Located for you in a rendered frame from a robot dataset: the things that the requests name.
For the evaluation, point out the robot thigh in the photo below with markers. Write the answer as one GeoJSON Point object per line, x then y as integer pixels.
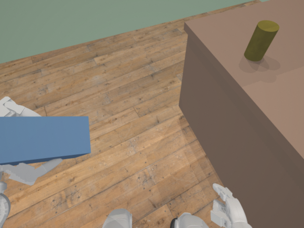
{"type": "Point", "coordinates": [118, 218]}
{"type": "Point", "coordinates": [190, 221]}

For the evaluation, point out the robot left hand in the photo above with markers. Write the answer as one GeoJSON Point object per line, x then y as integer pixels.
{"type": "Point", "coordinates": [23, 172]}

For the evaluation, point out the robot right hand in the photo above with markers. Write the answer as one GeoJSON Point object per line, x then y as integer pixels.
{"type": "Point", "coordinates": [226, 215]}

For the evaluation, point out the robot left thigh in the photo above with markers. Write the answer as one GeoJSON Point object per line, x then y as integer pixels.
{"type": "Point", "coordinates": [118, 218]}

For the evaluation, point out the robot right thigh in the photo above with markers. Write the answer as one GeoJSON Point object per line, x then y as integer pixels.
{"type": "Point", "coordinates": [190, 221]}

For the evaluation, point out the sponge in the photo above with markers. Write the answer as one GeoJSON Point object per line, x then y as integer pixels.
{"type": "Point", "coordinates": [33, 139]}

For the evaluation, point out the table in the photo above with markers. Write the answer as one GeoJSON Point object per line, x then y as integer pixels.
{"type": "Point", "coordinates": [247, 115]}

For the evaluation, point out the left robot forearm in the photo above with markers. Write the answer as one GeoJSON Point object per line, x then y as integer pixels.
{"type": "Point", "coordinates": [4, 204]}

